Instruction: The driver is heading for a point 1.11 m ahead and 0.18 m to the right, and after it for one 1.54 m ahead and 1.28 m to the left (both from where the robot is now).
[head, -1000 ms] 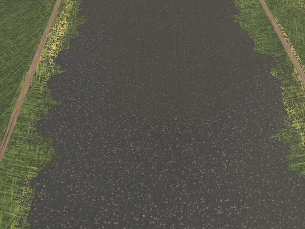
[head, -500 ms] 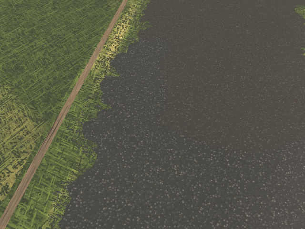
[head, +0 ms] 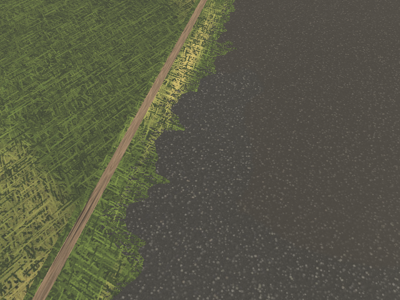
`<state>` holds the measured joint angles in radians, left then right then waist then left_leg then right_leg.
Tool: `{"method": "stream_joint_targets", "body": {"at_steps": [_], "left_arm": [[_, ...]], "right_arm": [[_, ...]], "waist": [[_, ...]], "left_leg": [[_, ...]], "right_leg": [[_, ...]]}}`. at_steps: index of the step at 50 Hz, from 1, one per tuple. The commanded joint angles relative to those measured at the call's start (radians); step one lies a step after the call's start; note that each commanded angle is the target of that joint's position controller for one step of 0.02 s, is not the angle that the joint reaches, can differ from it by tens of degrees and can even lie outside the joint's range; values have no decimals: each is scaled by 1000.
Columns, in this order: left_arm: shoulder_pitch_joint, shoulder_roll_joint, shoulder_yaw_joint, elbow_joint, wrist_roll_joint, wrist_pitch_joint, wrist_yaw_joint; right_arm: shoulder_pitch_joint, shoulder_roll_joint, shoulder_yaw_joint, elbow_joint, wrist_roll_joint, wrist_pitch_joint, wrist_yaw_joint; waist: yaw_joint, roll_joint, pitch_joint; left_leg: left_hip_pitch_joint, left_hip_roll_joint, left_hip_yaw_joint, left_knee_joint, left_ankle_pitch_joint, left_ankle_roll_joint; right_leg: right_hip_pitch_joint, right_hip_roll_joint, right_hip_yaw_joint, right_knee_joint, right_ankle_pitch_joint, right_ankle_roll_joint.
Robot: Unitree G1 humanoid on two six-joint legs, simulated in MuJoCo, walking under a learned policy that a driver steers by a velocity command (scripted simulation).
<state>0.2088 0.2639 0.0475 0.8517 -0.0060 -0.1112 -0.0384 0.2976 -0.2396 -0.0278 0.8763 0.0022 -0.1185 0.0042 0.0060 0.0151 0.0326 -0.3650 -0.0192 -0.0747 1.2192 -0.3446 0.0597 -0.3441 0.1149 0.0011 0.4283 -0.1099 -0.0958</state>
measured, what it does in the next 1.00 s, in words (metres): walks ahead, turning right: left foot, then right foot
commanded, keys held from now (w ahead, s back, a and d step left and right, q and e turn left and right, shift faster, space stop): w+e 0.66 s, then w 0.06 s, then w+q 0.28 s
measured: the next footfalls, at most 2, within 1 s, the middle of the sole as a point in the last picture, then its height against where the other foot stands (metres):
left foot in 0.34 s outside the picture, level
right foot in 0.88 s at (280, 278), level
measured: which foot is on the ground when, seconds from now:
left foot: up 0.00-0.32, down 0.34-0.88, up 0.90-1.00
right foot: down 0.00-0.34, up 0.36-0.86, down 0.88-1.00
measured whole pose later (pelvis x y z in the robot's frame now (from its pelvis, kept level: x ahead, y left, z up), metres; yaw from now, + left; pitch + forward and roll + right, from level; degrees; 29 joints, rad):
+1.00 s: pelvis +0.49 -0.11 +0.00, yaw -23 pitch +2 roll +0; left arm 0.15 0.24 0.04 0.66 0.01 -0.08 -0.03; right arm 0.35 -0.29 -0.04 0.89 0.04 -0.08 0.01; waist -0.03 0.02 0.03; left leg -0.38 0.06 -0.04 1.18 -0.40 0.01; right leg -0.37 -0.01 -0.09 0.53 -0.19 -0.04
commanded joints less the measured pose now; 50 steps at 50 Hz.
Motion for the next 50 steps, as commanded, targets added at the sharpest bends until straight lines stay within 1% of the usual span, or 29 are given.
{"method": "stream_joint_targets", "body": {"at_steps": [1,3,6,9,12,15,16,17,18,19,20,21,22,23,25,29,33,37,40,41,42,43,44,45,46,47,48,49,50], "left_arm": [[6,86,14,-72,4,-7,3],[39,104,18,-68,-7,-5,14],[102,145,32,-62,-12,4,36],[156,152,35,-56,-21,19,45],[198,140,34,-50,-28,32,48],[173,149,41,-66,-24,46,57],[156,134,37,-76,-21,50,57],[135,98,24,-93,-13,49,54],[154,26,1,-115,7,44,51],[289,6,-8,-148,-32,33,48],[268,118,13,-115,-46,38,53],[171,156,26,-126,-35,46,52],[138,136,27,-132,-25,52,52],[113,122,30,-144,-16,54,48],[110,84,28,-157,-22,64,36],[45,62,25,-207,-17,72,30],[-52,50,18,-242,-17,63,11],[-194,17,0,-298,-15,52,-10],[-247,36,2,-336,-14,42,-21],[-226,55,10,-335,-13,37,-21],[-154,86,25,-319,-9,33,-17],[5,133,51,-271,-7,31,-9],[183,207,79,-230,6,36,9],[245,313,95,-220,24,39,23],[279,224,76,-222,26,39,26],[214,180,57,-211,20,35,23],[142,139,45,-205,9,31,20],[81,99,35,-201,8,25,14],[40,70,29,-198,10,14,10]], "right_arm": [[-11,-110,-31,-103,-14,-25,-10],[-26,-91,-29,-121,-22,-11,-18],[-170,-71,-17,-175,-24,-2,-26],[-277,-59,-10,-207,-12,-9,-19],[-331,-86,-18,-238,3,-14,-11],[-305,-135,-37,-245,8,-30,-5],[-234,-150,-48,-227,6,-34,-8],[-114,-185,-62,-208,-3,-38,-14],[55,-248,-77,-190,-8,-33,-22],[96,-299,-91,-158,-14,-15,-12],[45,-185,-71,-186,-7,-13,-7],[10,-135,-57,-193,0,-11,-7],[-40,-124,-50,-198,-4,-8,-4],[-70,-109,-46,-190,-7,-5,-1],[-79,-105,-46,-175,-14,-10,2],[-49,-144,-62,-139,-9,-18,2],[-34,-174,-67,-115,-7,-3,-5],[63,-193,-64,-63,12,13,-2],[98,-216,-64,-27,34,34,3],[89,-231,-65,-23,36,40,2],[79,-248,-67,-18,37,46,0],[66,-244,-61,-14,38,49,-3],[60,-208,-44,-33,23,41,-4],[182,-58,3,-65,3,22,9],[147,-148,-20,-36,33,1,11],[52,-199,-42,-75,60,1,9],[4,-180,-39,-89,52,5,3],[-12,-167,-43,-86,32,17,-3],[22,-156,-48,-75,27,36,-6]], "waist": [[-32,-12,-75],[-35,-43,-53],[7,-54,-18],[50,-85,-22],[64,-99,-29],[24,-124,-38],[-15,-128,-62],[-73,-108,-146],[-122,41,-291],[-44,390,-351],[-61,221,-244],[-78,109,-133],[-54,33,-82],[-36,38,-43],[-16,85,-29],[-18,52,-20],[-47,44,-5],[-96,27,44],[-77,49,63],[-50,68,45],[2,89,-6],[92,81,-101],[165,45,-240],[97,-229,-413],[152,-172,-505],[132,-145,-307],[91,-113,-205],[54,-100,-135],[14,-122,-105]], "left_leg": [[-247,108,-46,-63,67,-17],[-239,110,-14,-165,75,-52],[-225,87,13,-405,239,-91],[-120,31,26,-608,411,-100],[-77,10,1,-690,407,-103],[-7,9,-17,-770,300,-71],[86,15,-6,-808,282,-47],[274,87,-51,-805,258,-2],[534,279,-240,-801,215,64],[733,462,-689,-899,-14,207],[648,443,-678,-926,-153,182],[530,397,-506,-932,-80,139],[418,347,-383,-956,58,121],[348,309,-300,-981,142,116],[266,261,-167,-1028,244,110],[279,268,-32,-1058,433,138],[312,252,94,-1059,481,114],[348,272,123,-1054,460,115],[423,309,84,-1007,550,119],[435,311,81,-963,672,112],[432,298,89,-875,836,97],[375,256,125,-704,928,70],[155,208,143,-445,711,28],[-258,37,127,-45,-93,-39],[-326,15,-68,105,-245,-38],[-405,63,-58,128,-175,-35],[-394,111,-25,72,-86,-37],[-356,136,-15,24,-26,-44],[-286,160,-24,-5,27,-47]], "right_leg": [[232,-276,419,-244,87,-199],[156,-259,358,-259,141,-207],[77,-223,299,-266,127,-180],[39,-184,275,-231,82,-132],[98,-211,348,-173,15,-115],[176,-239,439,-78,-5,-94],[170,-214,438,-17,18,-75],[112,-168,392,137,30,-44],[-33,-81,270,444,-194,-3],[-361,-10,175,685,-502,29],[-459,-97,199,814,-439,43],[-471,-125,179,840,-338,50],[-427,-158,159,824,-262,63],[-411,-183,153,784,-215,70],[-358,-213,118,762,-165,79],[-425,-229,118,671,-57,98],[-405,-220,77,451,121,92],[-359,-191,18,272,123,62],[-331,-168,-25,186,-15,26],[-267,-146,-40,152,-57,11],[-138,-112,-60,113,-60,-6],[100,-83,-79,60,20,-35],[440,-210,51,115,97,-82],[820,-531,531,74,41,-237],[785,-570,701,-50,-18,-260],[647,-522,509,-72,21,-201],[503,-471,369,-98,63,-163],[379,-427,274,-136,93,-138],[287,-393,196,-181,99,-119]]}}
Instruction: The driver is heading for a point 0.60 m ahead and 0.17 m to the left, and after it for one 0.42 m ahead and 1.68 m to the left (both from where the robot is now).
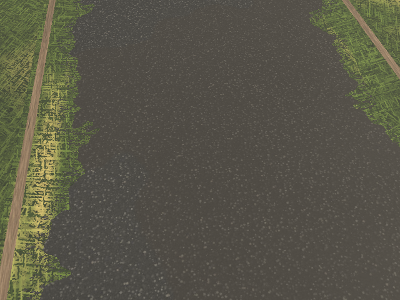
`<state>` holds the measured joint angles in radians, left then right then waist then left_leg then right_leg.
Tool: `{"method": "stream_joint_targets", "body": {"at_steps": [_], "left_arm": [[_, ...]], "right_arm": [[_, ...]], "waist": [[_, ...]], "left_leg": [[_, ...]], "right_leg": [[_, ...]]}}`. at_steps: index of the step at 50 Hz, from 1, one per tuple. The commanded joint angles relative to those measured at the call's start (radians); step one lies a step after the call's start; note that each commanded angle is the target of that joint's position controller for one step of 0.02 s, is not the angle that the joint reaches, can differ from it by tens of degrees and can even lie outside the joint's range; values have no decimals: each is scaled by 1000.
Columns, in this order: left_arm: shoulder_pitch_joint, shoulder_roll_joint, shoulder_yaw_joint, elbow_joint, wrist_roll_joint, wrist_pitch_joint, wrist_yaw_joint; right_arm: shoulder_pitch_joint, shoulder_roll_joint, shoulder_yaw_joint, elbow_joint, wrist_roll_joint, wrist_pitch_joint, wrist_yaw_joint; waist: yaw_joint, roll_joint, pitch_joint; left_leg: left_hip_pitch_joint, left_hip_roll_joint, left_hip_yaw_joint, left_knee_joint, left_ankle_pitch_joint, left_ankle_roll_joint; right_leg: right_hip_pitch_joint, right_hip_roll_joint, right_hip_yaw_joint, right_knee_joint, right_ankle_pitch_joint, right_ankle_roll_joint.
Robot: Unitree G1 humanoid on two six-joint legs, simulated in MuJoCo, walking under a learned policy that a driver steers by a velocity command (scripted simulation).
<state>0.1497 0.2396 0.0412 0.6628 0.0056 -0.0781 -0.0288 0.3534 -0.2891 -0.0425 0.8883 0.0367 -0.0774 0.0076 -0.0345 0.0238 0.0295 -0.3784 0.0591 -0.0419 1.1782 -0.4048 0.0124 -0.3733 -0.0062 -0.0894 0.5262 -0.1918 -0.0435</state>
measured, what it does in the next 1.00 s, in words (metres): walks ahead, turning left: left foot, then right foot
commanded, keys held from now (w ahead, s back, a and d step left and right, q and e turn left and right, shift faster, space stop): w+q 0.78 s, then w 0.02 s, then w+q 0.20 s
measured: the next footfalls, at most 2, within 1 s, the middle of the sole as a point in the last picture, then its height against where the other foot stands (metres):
left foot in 0.42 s outside the picture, level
right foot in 0.92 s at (180, 235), level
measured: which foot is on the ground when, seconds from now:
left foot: up 0.00-0.40, down 0.42-0.94, up 0.96-1.00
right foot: down 0.00-0.44, up 0.46-0.90, down 0.92-1.00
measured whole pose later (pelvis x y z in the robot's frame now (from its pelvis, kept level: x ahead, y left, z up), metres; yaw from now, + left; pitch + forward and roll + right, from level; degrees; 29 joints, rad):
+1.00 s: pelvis +0.53 +0.13 -0.01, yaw +34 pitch +2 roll -1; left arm 0.09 0.26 0.06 0.70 0.01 -0.13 -0.02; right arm 0.36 -0.29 -0.07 0.73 0.03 -0.03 -0.02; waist -0.04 0.04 0.00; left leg -0.29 -0.07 -0.17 1.05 -0.49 0.04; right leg -0.42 0.04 -0.01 0.54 -0.17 -0.03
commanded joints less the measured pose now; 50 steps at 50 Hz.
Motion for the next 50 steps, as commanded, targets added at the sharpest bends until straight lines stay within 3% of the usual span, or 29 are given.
{"method": "stream_joint_targets", "body": {"at_steps": [1,2,4,8,12,16,19,20,21,22,23,24,25,26,27,28,31,36,41,43,45,46,47,48,49,50], "left_arm": [[80,87,38,-1,2,-29,-2],[73,89,43,11,4,-39,-2],[68,106,51,38,9,-50,5],[98,128,61,81,12,-46,27],[140,170,73,110,1,-32,39],[180,197,83,141,-19,-5,43],[151,239,92,139,-29,16,49],[133,249,93,135,-34,25,52],[128,238,85,130,-37,27,54],[158,148,55,103,3,15,53],[216,62,22,48,0,-23,41],[77,166,42,34,-39,-56,28],[24,172,43,12,-58,-70,24],[27,157,40,26,-37,-73,33],[35,169,49,36,-11,-66,40],[55,171,54,40,-5,-52,37],[48,136,48,31,10,-23,37],[-140,93,27,-19,5,-23,30],[-225,126,33,-48,-12,-46,4],[-200,150,44,-48,-13,-56,-1],[-70,175,63,-17,-11,-66,5],[56,215,78,0,6,-71,12],[198,299,98,15,24,-66,20],[236,285,97,45,6,-55,9],[183,192,73,26,-8,-49,11],[136,154,60,19,-6,-39,16]], "right_arm": [[-3,-79,-31,-77,-4,12,-9],[10,-53,-28,-73,-2,24,-9],[-18,-40,-31,-88,-5,40,-12],[-115,-30,-30,-126,-12,39,-2],[-260,-10,-16,-180,-18,32,27],[-347,-19,-15,-242,-15,33,50],[-278,-61,-39,-257,-14,39,56],[-163,-97,-61,-234,-10,41,53],[2,-161,-98,-192,-9,44,39],[98,-266,-126,-172,-9,53,16],[46,-320,-123,-211,-15,35,23],[64,-219,-97,-216,-19,22,34],[31,-176,-85,-211,-21,11,34],[-39,-146,-75,-222,-16,6,33],[-98,-110,-64,-237,-20,6,28],[-125,-98,-58,-255,-31,6,23],[-110,-125,-65,-254,-27,0,7],[-41,-145,-71,-233,-16,12,-18],[20,-143,-71,-207,-10,23,-24],[13,-144,-73,-207,-11,29,-28],[-19,-124,-67,-219,-14,34,-28],[-33,-76,-49,-237,-22,32,-23],[58,-14,-30,-261,-19,26,-25],[124,-44,-26,-271,4,18,-26],[64,-137,-48,-252,9,23,-27],[-24,-155,-54,-266,-4,29,-25]], "waist": [[32,-131,-90],[19,-114,-74],[6,-94,-29],[27,-83,16],[81,-58,61],[104,-63,83],[39,-112,-2],[-30,-112,-66],[-115,-82,-154],[-109,123,-223],[-11,267,-378],[-91,94,-359],[-72,72,-229],[-20,-23,-151],[17,-18,-115],[44,4,-104],[58,0,-83],[-9,50,-37],[-43,77,-28],[-20,100,-29],[55,116,-74],[116,70,-186],[115,-143,-342],[92,-366,-374],[111,-217,-233],[114,-134,-134]], "left_leg": [[-223,86,-56,28,123,-2],[-211,86,-55,20,143,-6],[-250,89,-70,-18,199,-13],[-327,79,-76,-209,383,-15],[-332,68,3,-400,466,6],[-361,50,63,-495,357,46],[-187,-43,154,-510,210,102],[-34,-94,180,-539,200,130],[228,-134,162,-606,264,170],[504,70,-160,-624,332,238],[758,275,-770,-819,95,450],[748,271,-750,-906,68,389],[637,241,-599,-898,131,348],[481,194,-477,-890,242,310],[362,157,-388,-898,344,290],[286,132,-348,-920,398,284],[186,98,-267,-952,529,292],[143,30,-199,-940,420,227],[214,75,-295,-864,317,203],[254,95,-353,-811,329,188],[245,53,-358,-703,415,155],[168,-2,-304,-503,395,119],[-123,-132,-174,-160,112,45],[-365,-136,-144,54,-201,21],[-434,-74,-165,144,-119,12],[-427,-37,-123,147,-34,9]], "right_leg": [[258,-262,248,-321,169,-168],[225,-262,213,-351,194,-173],[197,-263,137,-386,246,-168],[246,-245,18,-403,261,-145],[309,-266,-58,-405,259,-130],[443,-301,-96,-340,333,-107],[481,-297,-137,-147,776,-71],[455,-275,-157,19,890,-53],[337,-230,-175,253,817,-15],[38,-157,-168,595,197,37],[-317,55,49,890,-418,80],[-426,3,193,920,-361,53],[-466,-35,179,862,-272,27],[-412,-82,179,774,-197,23],[-339,-111,179,692,-154,29],[-277,-125,183,661,-125,35],[-244,-110,153,541,-60,79],[-219,-44,139,169,222,110],[-152,-6,158,-3,252,85],[-111,0,165,-32,168,59],[68,12,137,-94,136,18],[293,-88,217,-73,127,-35],[659,-312,550,-92,25,-156],[748,-434,904,-204,-230,-242],[634,-401,810,-236,-355,-202],[504,-358,644,-242,-286,-159]]}}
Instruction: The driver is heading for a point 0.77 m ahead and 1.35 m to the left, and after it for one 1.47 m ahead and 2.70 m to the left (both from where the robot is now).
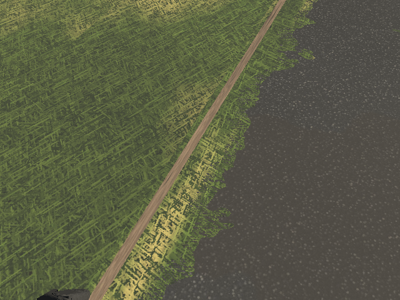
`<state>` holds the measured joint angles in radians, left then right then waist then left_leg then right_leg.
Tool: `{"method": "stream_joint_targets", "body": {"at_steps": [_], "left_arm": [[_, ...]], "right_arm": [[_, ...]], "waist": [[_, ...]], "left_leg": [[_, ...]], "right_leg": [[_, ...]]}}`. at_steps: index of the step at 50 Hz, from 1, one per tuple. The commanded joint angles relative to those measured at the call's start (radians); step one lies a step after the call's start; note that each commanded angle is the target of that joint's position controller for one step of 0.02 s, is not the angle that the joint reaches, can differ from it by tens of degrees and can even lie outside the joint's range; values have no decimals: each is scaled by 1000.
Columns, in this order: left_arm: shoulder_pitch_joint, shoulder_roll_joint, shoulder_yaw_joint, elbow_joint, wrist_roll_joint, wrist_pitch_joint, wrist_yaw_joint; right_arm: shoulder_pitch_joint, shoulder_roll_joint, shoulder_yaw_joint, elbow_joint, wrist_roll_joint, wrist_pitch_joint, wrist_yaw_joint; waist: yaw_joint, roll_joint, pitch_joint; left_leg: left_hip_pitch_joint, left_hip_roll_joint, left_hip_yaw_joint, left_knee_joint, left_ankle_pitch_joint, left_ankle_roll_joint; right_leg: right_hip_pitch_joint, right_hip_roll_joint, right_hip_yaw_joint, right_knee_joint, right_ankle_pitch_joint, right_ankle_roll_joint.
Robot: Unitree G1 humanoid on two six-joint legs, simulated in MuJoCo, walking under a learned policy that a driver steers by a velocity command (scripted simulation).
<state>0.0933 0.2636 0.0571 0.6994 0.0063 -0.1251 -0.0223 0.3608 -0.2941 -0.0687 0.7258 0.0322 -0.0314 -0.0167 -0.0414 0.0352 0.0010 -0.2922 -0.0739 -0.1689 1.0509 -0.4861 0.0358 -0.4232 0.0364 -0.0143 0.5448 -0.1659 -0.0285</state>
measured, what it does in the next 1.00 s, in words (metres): walks ahead, turning left: left foot, then right foot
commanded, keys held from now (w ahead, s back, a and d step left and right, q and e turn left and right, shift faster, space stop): w+q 1.00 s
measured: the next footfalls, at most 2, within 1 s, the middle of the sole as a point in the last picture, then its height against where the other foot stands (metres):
left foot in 0.46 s outside the picture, level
right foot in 0.94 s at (176, 241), level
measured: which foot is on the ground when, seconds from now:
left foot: up 0.00-0.44, down 0.46-0.94, up 0.96-1.00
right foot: down 0.00-0.46, up 0.48-0.92, down 0.94-1.00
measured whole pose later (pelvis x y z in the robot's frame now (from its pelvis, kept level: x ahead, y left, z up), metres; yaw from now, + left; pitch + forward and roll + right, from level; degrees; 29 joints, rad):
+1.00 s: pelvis +0.53 +0.13 +0.00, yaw +35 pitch +2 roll -1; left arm 0.08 0.28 0.05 0.69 0.01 -0.11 -0.02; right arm 0.37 -0.30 -0.07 0.71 0.03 -0.03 -0.02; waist -0.05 0.03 0.00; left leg -0.26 -0.08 -0.19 0.99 -0.51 0.03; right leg -0.44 0.04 0.00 0.56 -0.16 -0.02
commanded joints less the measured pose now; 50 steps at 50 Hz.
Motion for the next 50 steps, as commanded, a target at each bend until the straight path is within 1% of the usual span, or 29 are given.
{"method": "stream_joint_targets", "body": {"at_steps": [1,2,4,7,10,13,17,18,20,21,22,23,24,25,26,27,28,29,31,33,38,42,44,45,46,47,48,49,50], "left_arm": [[148,111,35,-15,-1,14,10],[123,92,27,-8,3,15,12],[115,91,28,7,3,7,13],[131,127,40,37,1,-2,14],[141,149,45,59,2,6,19],[162,169,45,78,-3,18,25],[219,202,52,110,-18,40,27],[221,211,54,115,-24,47,27],[210,242,63,114,-33,59,33],[205,259,68,112,-37,67,38],[188,260,67,108,-42,73,43],[191,230,54,95,-31,70,47],[267,74,5,39,19,49,33],[210,125,3,14,-8,7,18],[101,187,20,-18,-47,-13,8],[80,173,12,-27,-44,-24,9],[81,168,14,-14,-19,-24,17],[100,180,22,-8,-5,-14,18],[123,166,22,-5,5,10,16],[93,134,13,-13,13,25,19],[-103,88,-10,-60,3,23,7],[-149,132,7,-85,-12,10,-4],[-114,154,20,-82,-15,2,-6],[-55,160,29,-67,-15,-2,-3],[35,182,43,-49,-6,-6,3],[179,235,58,-37,10,-9,11],[269,314,78,-2,20,4,8],[253,225,61,-13,-6,8,1],[214,163,44,-24,-9,15,6]], "right_arm": [[-73,-136,-29,-114,-11,-13,1],[-85,-122,-32,-119,-14,-10,6],[-63,-80,-27,-118,-3,2,14],[-104,-55,-21,-140,-8,11,14],[-153,-48,-16,-150,-8,6,22],[-251,-27,-6,-171,-9,-5,43],[-357,-18,1,-216,-4,-8,69],[-365,-25,-2,-226,-4,-7,74],[-327,-57,-18,-231,-10,-3,78],[-258,-86,-34,-219,-12,2,76],[-113,-128,-60,-183,-11,5,70],[66,-193,-93,-136,-9,14,51],[57,-309,-107,-132,0,11,36],[89,-264,-87,-169,-8,-9,42],[64,-197,-68,-153,-18,-23,48],[11,-169,-59,-150,-13,-30,48],[-62,-143,-49,-159,-14,-31,46],[-109,-118,-38,-173,-23,-32,43],[-134,-122,-37,-173,-26,-36,36],[-117,-139,-41,-156,-22,-38,23],[-47,-165,-47,-115,-12,-25,2],[3,-157,-46,-83,-3,-18,1],[-6,-154,-47,-81,-5,-11,-2],[-19,-142,-44,-83,-6,-7,-2],[-21,-107,-32,-88,-10,-8,-1],[-14,-44,-9,-105,-24,-10,2],[121,0,7,-134,7,-19,2],[115,-105,-10,-108,15,-19,-3],[5,-159,-26,-115,7,-13,-2]], "waist": [[99,-106,-38],[77,-118,-6],[56,-151,3],[55,-117,17],[68,-103,19],[107,-95,46],[139,-89,88],[132,-94,90],[87,-130,46],[41,-147,-2],[-46,-132,-77],[-131,-71,-166],[-19,220,-222],[-65,168,-410],[-89,88,-283],[-49,32,-177],[-1,-26,-114],[36,-13,-86],[67,-2,-66],[67,-8,-41],[-9,33,2],[-21,59,0],[4,90,-4],[38,101,-16],[81,92,-70],[138,-16,-201],[81,-359,-318],[101,-277,-257],[127,-181,-136]], "left_leg": [[-479,125,19,232,109,-17],[-444,154,20,186,150,-16],[-388,176,46,149,189,-18],[-441,188,49,76,263,-34],[-464,189,64,-62,394,-42],[-425,178,122,-235,514,-32],[-417,160,187,-369,478,-3],[-403,149,203,-391,439,12],[-297,90,257,-412,333,53],[-198,50,281,-419,287,78],[0,8,292,-482,330,114],[312,40,192,-516,372,161],[651,311,-321,-552,314,313],[737,422,-692,-717,153,418],[665,385,-546,-744,198,352],[516,341,-411,-745,278,313],[370,299,-319,-753,379,282],[268,270,-257,-772,478,270],[159,250,-217,-807,562,277],[76,224,-154,-820,606,275],[0,150,-89,-802,446,198],[81,191,-196,-722,346,174],[121,207,-252,-662,351,159],[119,192,-258,-617,366,143],[91,146,-229,-514,399,112],[-21,83,-145,-237,281,71],[-371,-42,-11,86,-112,3],[-503,38,-32,231,-87,-14],[-531,73,-14,268,9,-20]], "right_leg": [[431,-353,452,-285,-193,-157],[358,-316,365,-310,-107,-143],[291,-283,247,-354,-12,-140],[301,-295,143,-386,125,-163],[349,-288,42,-389,222,-154],[371,-272,-53,-385,250,-129],[464,-308,-107,-362,300,-116],[491,-317,-121,-339,367,-108],[526,-321,-161,-225,695,-89],[531,-316,-178,-110,857,-80],[476,-293,-204,77,902,-58],[263,-257,-207,350,701,-18],[-205,-77,-174,715,-289,41],[-342,-6,80,883,-441,42],[-429,-62,116,870,-339,25],[-405,-103,106,778,-250,13],[-340,-135,103,690,-202,20],[-269,-155,108,634,-170,28],[-206,-155,93,565,-144,57],[-190,-142,72,468,-88,86],[-96,-67,57,97,228,101],[-49,-44,97,-18,208,77],[-3,-40,99,-39,114,50],[72,-35,83,-72,96,30],[217,-59,87,-92,92,0],[463,-225,244,-84,44,-64],[760,-447,720,-191,-201,-231],[732,-464,827,-247,-434,-226],[620,-421,665,-258,-409,-181]]}}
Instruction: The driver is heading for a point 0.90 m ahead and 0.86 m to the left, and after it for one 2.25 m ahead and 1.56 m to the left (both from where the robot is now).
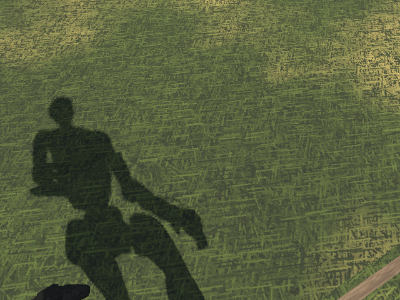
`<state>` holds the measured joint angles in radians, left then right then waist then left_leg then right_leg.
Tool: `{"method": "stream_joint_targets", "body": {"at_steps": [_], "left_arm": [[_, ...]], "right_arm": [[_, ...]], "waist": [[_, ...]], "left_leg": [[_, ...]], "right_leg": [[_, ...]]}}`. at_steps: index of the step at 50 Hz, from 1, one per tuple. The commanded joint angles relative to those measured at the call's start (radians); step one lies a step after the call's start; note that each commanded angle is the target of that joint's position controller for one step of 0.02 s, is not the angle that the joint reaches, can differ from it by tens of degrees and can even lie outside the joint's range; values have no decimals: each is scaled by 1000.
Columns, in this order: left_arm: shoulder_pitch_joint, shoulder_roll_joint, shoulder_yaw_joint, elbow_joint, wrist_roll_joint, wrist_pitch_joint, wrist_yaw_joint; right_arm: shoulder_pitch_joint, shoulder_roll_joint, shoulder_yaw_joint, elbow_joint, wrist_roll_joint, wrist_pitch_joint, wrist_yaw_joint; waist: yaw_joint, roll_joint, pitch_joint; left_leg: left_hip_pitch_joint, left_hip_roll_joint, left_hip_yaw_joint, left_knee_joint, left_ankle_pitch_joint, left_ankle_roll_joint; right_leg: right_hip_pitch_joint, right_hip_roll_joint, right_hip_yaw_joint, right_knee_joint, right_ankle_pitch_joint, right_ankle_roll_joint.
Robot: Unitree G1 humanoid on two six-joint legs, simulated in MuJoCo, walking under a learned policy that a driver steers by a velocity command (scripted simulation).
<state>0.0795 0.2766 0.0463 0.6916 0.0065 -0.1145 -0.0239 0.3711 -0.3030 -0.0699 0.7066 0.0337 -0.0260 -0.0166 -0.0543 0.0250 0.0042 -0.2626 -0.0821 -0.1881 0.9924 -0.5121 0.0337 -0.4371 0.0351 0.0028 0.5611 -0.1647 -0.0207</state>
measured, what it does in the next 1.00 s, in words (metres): walks ahead, turning left: left foot, then right foot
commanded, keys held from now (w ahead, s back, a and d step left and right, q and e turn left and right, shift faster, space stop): w+q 1.00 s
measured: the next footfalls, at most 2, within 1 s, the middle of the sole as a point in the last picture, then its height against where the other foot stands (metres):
left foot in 0.46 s outside the picture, level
right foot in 0.94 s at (171, 239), level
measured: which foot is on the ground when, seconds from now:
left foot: up 0.00-0.44, down 0.46-0.94, up 0.96-1.00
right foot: down 0.00-0.46, up 0.48-0.92, down 0.94-1.00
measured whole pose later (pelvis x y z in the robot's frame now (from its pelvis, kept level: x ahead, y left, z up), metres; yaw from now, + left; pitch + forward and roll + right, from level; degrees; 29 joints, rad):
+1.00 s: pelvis +0.54 +0.14 +0.00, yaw +35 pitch +3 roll -1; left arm 0.09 0.26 -0.04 0.67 0.05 -0.12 -0.01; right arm 0.40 -0.26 -0.03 0.78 -0.08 -0.11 0.09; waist -0.05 -0.01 -0.01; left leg -0.21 -0.10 -0.22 0.90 -0.52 0.02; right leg -0.43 -0.01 -0.05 0.58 -0.20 -0.03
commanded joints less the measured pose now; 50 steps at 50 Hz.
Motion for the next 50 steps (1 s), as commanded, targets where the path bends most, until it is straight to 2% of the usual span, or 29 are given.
{"method": "stream_joint_targets", "body": {"at_steps": [1,2,3,5,9,14,18,20,21,22,23,24,25,26,27,28,30,31,34,35,36,39,42,44,46,47,48,49,50], "left_arm": [[179,130,46,-21,0,11,10],[150,109,39,-13,4,15,12],[138,96,33,-7,10,14,16],[140,92,35,10,2,5,17],[163,141,52,47,0,0,19],[187,174,56,78,-7,17,27],[230,209,66,107,-26,39,27],[224,240,75,108,-36,51,33],[220,256,80,106,-41,58,37],[204,255,78,101,-45,65,42],[213,221,64,90,-30,62,47],[291,66,15,32,21,44,34],[228,119,14,7,-8,4,21],[119,184,31,-24,-49,-17,12],[99,170,24,-31,-45,-29,13],[101,166,26,-16,-19,-30,20],[135,176,36,-6,1,-9,19],[143,162,34,-4,5,1,19],[72,118,21,-25,13,20,21],[132,-8,-50,-17,103,35,-5],[104,6,-51,-17,107,55,-14],[-31,69,-58,-69,74,67,-17],[-119,83,-67,-103,62,48,-5],[-152,88,-70,-119,52,31,7],[-65,131,-52,-99,23,6,21],[94,161,-34,-62,15,-14,25],[326,227,-12,-11,29,-25,28],[498,192,-24,32,47,-7,22],[486,175,-18,53,53,-8,20]], "right_arm": [[-60,-146,-27,-104,-7,-12,-4],[-95,-133,-29,-115,-17,-12,-1],[-92,-114,-30,-118,-11,-9,6],[-87,-73,-23,-119,-3,1,12],[-153,-44,-12,-145,-11,7,17],[-291,-20,2,-170,-10,-8,49],[-372,-26,1,-208,-6,-9,73],[-340,-59,-16,-212,-13,-4,76],[-274,-88,-31,-200,-16,0,75],[-127,-129,-58,-162,-14,4,68],[55,-194,-92,-112,-10,13,50],[41,-311,-105,-110,2,11,35],[70,-265,-86,-150,-6,-9,41],[42,-198,-66,-133,-16,-26,47],[-8,-170,-56,-129,-13,-34,46],[-82,-142,-46,-137,-15,-35,45],[-150,-113,-33,-156,-32,-37,39],[-155,-116,-34,-150,-29,-40,35],[-120,-142,-40,-122,-25,-42,16],[-55,-51,11,-85,-139,-96,69],[-61,-58,2,-85,-135,-112,97],[-19,-123,-10,-72,-103,-118,136],[62,-133,-8,-31,-102,-99,132],[52,-146,-9,-10,-99,-84,123],[13,-144,-6,8,-105,-80,115],[0,-108,7,12,-115,-89,108],[123,24,44,-13,-127,-110,94],[129,44,57,-23,-117,-123,107],[-43,-23,33,-34,-101,-117,110]], "waist": [[125,-106,-75],[109,-100,-23],[87,-125,-6],[77,-145,3],[82,-103,18],[130,-88,52],[140,-90,84],[99,-118,45],[53,-132,-2],[-34,-115,-77],[-117,-53,-167],[0,240,-223],[-52,180,-408],[-75,99,-271],[-36,48,-170],[12,-7,-108],[71,22,-71],[80,21,-63],[67,9,-21],[73,101,-65],[60,68,12],[16,30,35],[-32,44,30],[-25,53,29],[42,43,-7],[111,3,-106],[122,-245,-391],[184,-325,-488],[217,-128,-177]], "left_leg": [[-526,114,36,310,107,-23],[-504,140,38,265,155,-24],[-459,165,44,235,185,-22],[-431,180,72,192,207,-25],[-492,196,80,55,319,-42],[-433,181,158,-213,528,-29],[-402,157,214,-333,469,10],[-303,101,266,-358,366,51],[-205,62,291,-367,321,76],[-4,18,306,-429,366,112],[307,49,205,-454,392,157],[632,319,-314,-498,307,310],[703,425,-676,-668,106,410],[624,392,-536,-699,149,346],[476,350,-407,-702,228,310],[332,307,-313,-707,336,279],[170,263,-228,-745,489,269],[126,254,-203,-756,545,276],[25,212,-114,-766,611,265],[-17,168,-58,-765,396,223],[-81,161,-66,-776,340,213],[-69,191,-120,-727,357,226],[107,245,-213,-677,417,248],[155,264,-253,-647,484,225],[101,209,-226,-559,624,151],[9,133,-171,-400,672,85],[-208,-59,-48,-89,385,-9],[-520,-116,1,209,-121,-45],[-687,-12,22,366,-23,-26]], "right_leg": [[517,-376,509,-283,-274,-161],[429,-335,411,-302,-160,-154],[371,-305,329,-325,-87,-141],[331,-284,227,-366,-2,-148],[360,-306,101,-402,163,-174],[393,-279,-71,-404,236,-135],[484,-314,-131,-370,331,-113],[525,-318,-171,-260,648,-94],[531,-313,-191,-145,810,-84],[474,-288,-221,45,862,-60],[261,-252,-223,320,661,-21],[-199,-75,-189,684,-315,40],[-330,-9,62,846,-445,40],[-419,-64,92,836,-340,23],[-393,-105,84,747,-250,9],[-324,-137,84,661,-198,16],[-209,-159,88,575,-144,35],[-190,-156,76,540,-133,50],[-181,-132,51,379,-10,91],[-123,-119,48,380,63,99],[-125,-122,39,334,111,97],[-105,-111,29,163,153,92],[-144,-80,29,35,126,78],[-93,-56,11,-31,109,50],[131,-35,-21,-74,177,-14],[374,-87,2,-19,251,-93],[839,-322,293,-2,464,-344],[1084,-496,669,-139,301,-452],[842,-469,605,-222,43,-315]]}}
